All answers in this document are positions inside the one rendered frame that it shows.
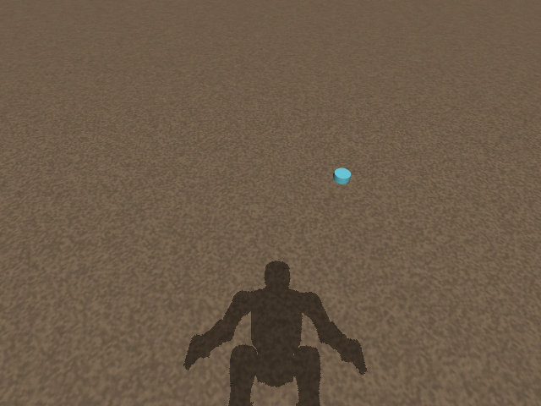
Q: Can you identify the tin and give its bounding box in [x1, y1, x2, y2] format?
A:
[333, 168, 351, 184]

